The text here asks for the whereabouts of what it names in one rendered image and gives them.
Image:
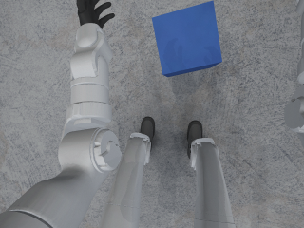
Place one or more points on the carton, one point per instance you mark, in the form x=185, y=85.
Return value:
x=187, y=39

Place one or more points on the robot left forearm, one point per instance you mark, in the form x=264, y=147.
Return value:
x=89, y=81

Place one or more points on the right robot upper arm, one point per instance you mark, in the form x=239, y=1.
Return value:
x=294, y=113

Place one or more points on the left robot shin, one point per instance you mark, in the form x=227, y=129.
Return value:
x=138, y=135

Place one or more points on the robot right thigh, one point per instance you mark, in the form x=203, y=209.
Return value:
x=212, y=208

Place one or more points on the left robot upper arm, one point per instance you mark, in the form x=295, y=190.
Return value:
x=86, y=158

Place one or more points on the robot left hand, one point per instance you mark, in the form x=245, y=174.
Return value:
x=88, y=14

